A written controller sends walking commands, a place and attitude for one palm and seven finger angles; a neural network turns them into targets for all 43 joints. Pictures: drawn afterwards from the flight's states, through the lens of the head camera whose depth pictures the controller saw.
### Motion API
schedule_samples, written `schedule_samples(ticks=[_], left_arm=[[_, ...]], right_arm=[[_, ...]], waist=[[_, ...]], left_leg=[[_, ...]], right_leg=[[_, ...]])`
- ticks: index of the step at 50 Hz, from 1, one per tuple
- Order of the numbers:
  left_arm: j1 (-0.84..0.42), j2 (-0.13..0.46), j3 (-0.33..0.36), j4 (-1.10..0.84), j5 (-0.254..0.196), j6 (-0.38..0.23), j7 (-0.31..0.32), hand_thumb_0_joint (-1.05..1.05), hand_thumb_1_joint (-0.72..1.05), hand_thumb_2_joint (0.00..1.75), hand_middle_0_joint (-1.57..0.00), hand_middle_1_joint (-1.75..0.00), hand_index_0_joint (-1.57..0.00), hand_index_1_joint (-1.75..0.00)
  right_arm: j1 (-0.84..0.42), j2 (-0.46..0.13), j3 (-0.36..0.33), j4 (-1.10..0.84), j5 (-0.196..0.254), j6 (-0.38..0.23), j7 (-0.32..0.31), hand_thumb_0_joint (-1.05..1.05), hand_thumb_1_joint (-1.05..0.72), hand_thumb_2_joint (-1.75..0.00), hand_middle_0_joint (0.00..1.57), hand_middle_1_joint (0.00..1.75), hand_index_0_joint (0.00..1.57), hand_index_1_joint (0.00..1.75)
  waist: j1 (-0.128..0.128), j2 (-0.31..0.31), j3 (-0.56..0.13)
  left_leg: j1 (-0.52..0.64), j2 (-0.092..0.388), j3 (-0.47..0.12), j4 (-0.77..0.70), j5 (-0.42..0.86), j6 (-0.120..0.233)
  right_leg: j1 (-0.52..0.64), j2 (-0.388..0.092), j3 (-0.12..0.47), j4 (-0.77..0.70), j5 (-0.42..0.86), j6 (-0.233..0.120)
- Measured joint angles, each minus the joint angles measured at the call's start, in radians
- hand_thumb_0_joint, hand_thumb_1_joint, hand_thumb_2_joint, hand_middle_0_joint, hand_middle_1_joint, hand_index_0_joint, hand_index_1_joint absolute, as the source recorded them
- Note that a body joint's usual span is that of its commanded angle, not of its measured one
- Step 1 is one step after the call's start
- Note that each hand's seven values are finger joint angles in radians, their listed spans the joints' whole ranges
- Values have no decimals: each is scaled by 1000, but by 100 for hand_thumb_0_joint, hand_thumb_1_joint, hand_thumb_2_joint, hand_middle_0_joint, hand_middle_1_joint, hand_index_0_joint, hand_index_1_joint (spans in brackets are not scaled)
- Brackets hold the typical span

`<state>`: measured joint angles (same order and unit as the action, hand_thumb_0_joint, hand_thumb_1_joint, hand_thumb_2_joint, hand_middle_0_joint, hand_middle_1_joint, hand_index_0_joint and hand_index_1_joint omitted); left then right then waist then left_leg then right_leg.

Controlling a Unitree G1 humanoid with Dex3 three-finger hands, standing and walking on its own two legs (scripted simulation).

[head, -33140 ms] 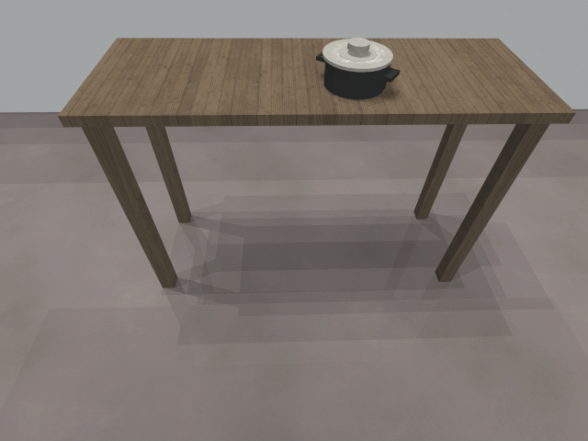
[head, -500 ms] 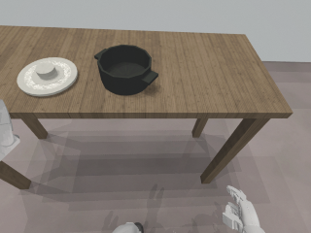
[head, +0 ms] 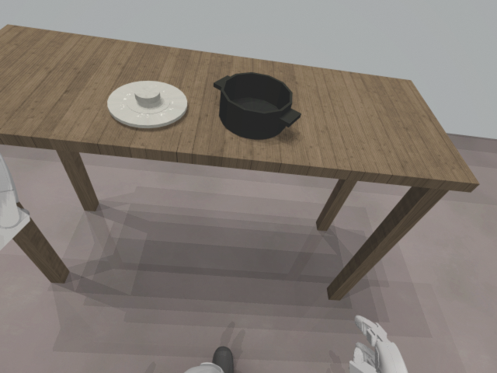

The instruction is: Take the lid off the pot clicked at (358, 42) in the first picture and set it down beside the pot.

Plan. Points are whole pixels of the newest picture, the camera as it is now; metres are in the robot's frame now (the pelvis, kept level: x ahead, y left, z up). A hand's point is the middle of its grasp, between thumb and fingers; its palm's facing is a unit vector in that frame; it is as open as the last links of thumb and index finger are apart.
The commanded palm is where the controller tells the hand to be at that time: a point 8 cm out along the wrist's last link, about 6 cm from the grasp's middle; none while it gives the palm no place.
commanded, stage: stop stepping back and stand still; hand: left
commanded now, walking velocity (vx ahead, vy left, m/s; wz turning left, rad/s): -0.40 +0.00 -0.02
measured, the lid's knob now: (147, 94) +0.65 +0.28 +0.07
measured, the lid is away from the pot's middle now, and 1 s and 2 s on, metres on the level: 0.24 0.24 0.24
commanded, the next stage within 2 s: let the arm hang, fingers relaxed in 1.90 s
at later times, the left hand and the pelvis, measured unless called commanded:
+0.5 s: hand out of the picture +0.06 +0.30 +0.25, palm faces +0.29 -0.80 -0.53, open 7.4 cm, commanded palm +0.03 +0.36 +0.25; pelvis -0.14 +0.10 +0.00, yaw -7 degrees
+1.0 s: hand out of the picture +0.07 +0.37 -0.01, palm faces +0.11 -0.90 -0.43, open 7.4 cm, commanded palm none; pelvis -0.14 +0.14 -0.01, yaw -1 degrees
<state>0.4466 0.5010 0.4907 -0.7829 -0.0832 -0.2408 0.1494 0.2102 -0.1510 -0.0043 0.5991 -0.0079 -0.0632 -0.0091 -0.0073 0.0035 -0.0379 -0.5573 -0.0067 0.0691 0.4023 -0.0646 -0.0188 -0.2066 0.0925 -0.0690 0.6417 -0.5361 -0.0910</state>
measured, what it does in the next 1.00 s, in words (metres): steps to the left: right foot, then left foot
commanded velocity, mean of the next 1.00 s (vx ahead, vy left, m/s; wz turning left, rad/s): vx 0.16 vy -0.12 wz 0.00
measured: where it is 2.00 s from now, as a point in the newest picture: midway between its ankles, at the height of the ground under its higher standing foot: outside the picture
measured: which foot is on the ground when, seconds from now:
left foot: down 0.00-0.00, up 0.02-0.14, down 0.16-0.40, up 0.42-0.62, down 0.64-0.84, up 0.86-1.00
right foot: up 0.00-0.00, down 0.02-0.14, up 0.16-0.42, down 0.44-1.00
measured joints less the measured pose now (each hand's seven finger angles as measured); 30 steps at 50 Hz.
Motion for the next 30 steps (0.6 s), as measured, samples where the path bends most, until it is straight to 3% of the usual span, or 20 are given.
schedule_samples(ticks=[1,2,3,4,5,6,8,11,13,16,19,21,22,23,25,27,30], left_arm=[[31,24,16,-37,-1,-8,7,1,89,90,-20,-31,-21,-30],[47,16,13,-66,7,-27,4,1,89,90,-20,-31,-21,-30],[17,-15,-40,-26,42,-55,-22,1,89,90,-20,-31,-21,-30],[-23,-48,-82,11,45,-29,-56,1,89,90,-20,-31,-21,-30],[-57,-68,-96,35,41,0,-72,1,88,90,-21,-31,-21,-30],[-91,-72,-93,51,38,21,-76,1,88,90,-21,-31,-21,-30],[-148,-65,-53,54,24,45,-67,1,88,90,-21,-31,-22,-30],[-214,-30,15,58,8,55,-41,1,88,90,-21,-31,-21,-30],[-195,-8,41,26,-4,83,-35,1,88,90,-21,-31,-21,-30],[-75,2,44,-73,-15,108,-30,1,89,90,-20,-31,-21,-30],[102,10,23,-168,-19,109,-26,1,89,90,-20,-31,-21,-30],[190,66,51,-207,-14,102,-24,1,89,90,-21,-31,-21,-30],[213,102,84,-215,-12,91,-23,1,89,90,-21,-31,-21,-30],[198,102,82,-200,-4,75,-36,1,88,90,-21,-31,-21,-30],[100,86,48,-98,9,56,-52,1,88,90,-21,-31,-22,-30],[-22,73,36,43,10,64,-42,0,88,90,-22,-31,-22,-30],[-138,-5,56,189,0,102,-6,0,88,90,-21,-31,-22,-30]], right_arm=[[-8,5,9,-7,5,-2,5,1,-90,-90,21,30,21,30],[-30,-3,16,-1,11,-1,7,1,-90,-90,21,30,21,30],[-43,-14,0,29,12,-15,11,1,-90,-90,21,30,21,30],[-48,-22,-9,49,5,-6,12,1,-90,-90,21,30,21,30],[-48,-20,-4,60,3,10,5,1,-90,-90,21,30,21,30],[-42,-14,6,57,9,22,-3,1,-90,-90,21,30,21,30],[-39,-20,22,10,24,25,-16,1,-90,-90,21,30,21,30],[-80,18,22,-9,24,-13,-14,1,-90,-90,21,30,21,30],[-71,48,28,-13,21,-22,3,1,-90,-90,21,30,21,30],[-24,77,38,-6,17,-15,27,1,-90,-90,21,30,21,30],[34,69,37,-6,8,10,24,1,-90,-90,21,30,21,30],[65,57,33,-11,9,22,9,1,-90,-90,21,30,21,30],[71,48,33,-16,16,30,1,1,-89,-90,21,30,21,30],[58,23,27,0,21,39,-8,1,-89,-90,21,30,21,30],[32,-15,13,61,11,63,-25,1,-90,-90,21,30,21,30],[34,-16,4,104,22,80,-33,1,-90,-90,21,30,21,30],[46,-26,9,97,31,71,-51,1,-90,-90,21,30,21,30]], waist=[[26,-45,-6],[58,-51,5],[75,-21,10],[75,-6,11],[66,-12,12],[55,-33,9],[24,-38,19],[-4,-76,123],[-23,-89,152],[-34,-96,139],[-37,-60,82],[-25,-76,41],[-1,-115,19],[23,-98,9],[30,-30,-2],[26,-36,-34],[9,-66,-58]], left_leg=[[-66,-29,6,149,-123,-36],[-119,-30,-28,356,-242,-48],[-157,-20,-68,581,-368,-42],[-150,-18,-95,719,-432,-35],[-103,-10,-105,726,-431,-25],[-36,3,-111,640,-378,-16],[58,34,-150,424,-227,12],[51,13,-113,405,-194,52],[72,15,-111,304,-136,46],[116,33,-105,115,-99,0],[133,54,-89,-9,-140,-19],[63,28,-47,100,-255,-35],[-11,-2,-12,283,-317,-35],[-79,7,-21,486,-348,-29],[-115,41,-66,730,-351,-10],[-62,72,-55,746,-358,3],[112,115,-26,497,-397,25]], right_leg=[[34,-59,15,-111,62,-44],[22,-86,30,-126,164,-12],[6,-81,37,-83,177,49],[5,-87,43,-49,161,108],[8,-104,49,-29,143,147],[-4,-123,55,-1,128,160],[-88,-131,61,138,61,139],[-212,-86,138,381,-5,108],[-252,-50,118,432,24,103],[-235,-8,38,363,51,87],[-101,22,-69,104,15,54],[29,0,-88,-129,55,0],[70,-51,-69,-215,139,-38],[58,-67,-68,-224,221,-17],[39,-48,-84,-152,205,32],[47,-64,-90,-129,169,52],[47,-102,-80,-90,143,57]])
